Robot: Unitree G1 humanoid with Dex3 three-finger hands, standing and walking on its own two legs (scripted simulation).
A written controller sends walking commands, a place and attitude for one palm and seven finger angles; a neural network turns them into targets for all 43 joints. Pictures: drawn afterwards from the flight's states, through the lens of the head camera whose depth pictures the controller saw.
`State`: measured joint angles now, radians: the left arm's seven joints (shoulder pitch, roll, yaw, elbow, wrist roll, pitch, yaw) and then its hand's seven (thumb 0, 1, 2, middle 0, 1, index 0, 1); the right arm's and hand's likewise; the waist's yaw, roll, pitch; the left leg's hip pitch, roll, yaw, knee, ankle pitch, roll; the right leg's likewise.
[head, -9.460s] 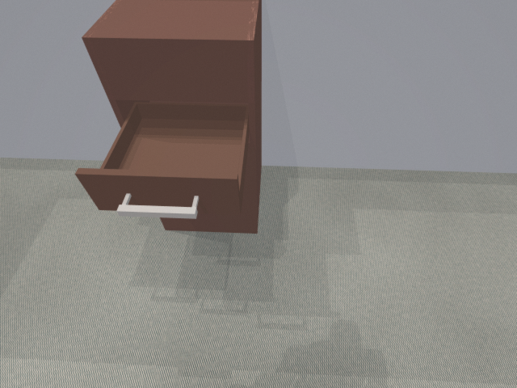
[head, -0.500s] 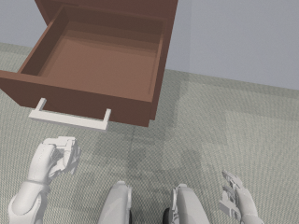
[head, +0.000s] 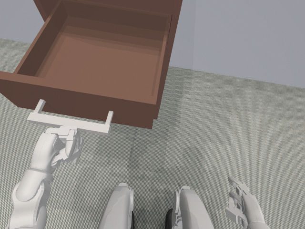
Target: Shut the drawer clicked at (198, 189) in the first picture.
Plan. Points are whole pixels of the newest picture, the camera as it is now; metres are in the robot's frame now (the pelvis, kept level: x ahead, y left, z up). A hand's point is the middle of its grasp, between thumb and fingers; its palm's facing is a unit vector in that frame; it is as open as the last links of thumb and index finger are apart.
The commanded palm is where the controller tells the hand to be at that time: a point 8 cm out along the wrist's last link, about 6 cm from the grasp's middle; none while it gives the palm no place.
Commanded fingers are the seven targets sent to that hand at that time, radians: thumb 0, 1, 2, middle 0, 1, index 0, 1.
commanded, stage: push the drawer shut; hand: left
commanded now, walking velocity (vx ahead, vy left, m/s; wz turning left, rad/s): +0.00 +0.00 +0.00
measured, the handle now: (73, 116) +0.37 +0.22 +0.02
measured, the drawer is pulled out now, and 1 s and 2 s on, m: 0.30 0.18 0.07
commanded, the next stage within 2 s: none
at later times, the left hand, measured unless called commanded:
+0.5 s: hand (84, 130) +0.34 +0.19 +0.01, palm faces -0.12 -0.99 -0.06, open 3.0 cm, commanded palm +0.37 +0.22 +0.02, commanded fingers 0.00 0.90 0.90 -1.40 -1.60 -1.40 -1.60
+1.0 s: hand (92, 106) +0.41 +0.18 +0.01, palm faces -0.12 -0.99 -0.07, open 3.1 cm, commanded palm +0.42 +0.21 +0.02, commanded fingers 0.00 0.90 0.90 -1.40 -1.60 -1.40 -1.60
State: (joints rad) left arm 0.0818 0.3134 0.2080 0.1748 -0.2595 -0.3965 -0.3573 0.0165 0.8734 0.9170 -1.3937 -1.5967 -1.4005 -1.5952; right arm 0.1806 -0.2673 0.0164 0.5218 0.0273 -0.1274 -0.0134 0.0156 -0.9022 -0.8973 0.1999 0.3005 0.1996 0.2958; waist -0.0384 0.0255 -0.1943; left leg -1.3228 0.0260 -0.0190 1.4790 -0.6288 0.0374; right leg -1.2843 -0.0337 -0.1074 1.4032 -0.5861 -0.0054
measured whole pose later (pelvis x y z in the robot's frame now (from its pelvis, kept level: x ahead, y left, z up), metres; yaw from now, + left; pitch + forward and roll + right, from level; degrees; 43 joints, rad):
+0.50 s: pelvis -0.02 +0.00 +0.00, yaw +1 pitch +26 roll -5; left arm -0.28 0.34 0.15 0.48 -0.18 -0.38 -0.29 -0.02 0.81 0.99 -1.40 -1.60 -1.40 -1.60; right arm 0.19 -0.27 0.04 0.59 0.02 -0.11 -0.04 0.01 -0.90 -0.90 0.20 0.30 0.20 0.30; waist -0.05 0.01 -0.18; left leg -1.35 0.00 -0.03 1.48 -0.58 0.04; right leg -1.30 -0.05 -0.11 1.40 -0.55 0.00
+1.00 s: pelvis -0.01 +0.00 +0.00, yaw +0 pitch +28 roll -4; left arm -0.55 0.38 0.23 0.80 -0.15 -0.47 -0.30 0.00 0.80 0.97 -1.39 -1.60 -1.40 -1.60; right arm 0.24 -0.27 0.03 0.63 0.01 -0.04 -0.02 0.01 -0.90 -0.90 0.20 0.30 0.20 0.30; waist -0.09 0.02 -0.17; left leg -1.36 0.02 -0.02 1.46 -0.59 0.04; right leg -1.32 -0.04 -0.11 1.39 -0.55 -0.01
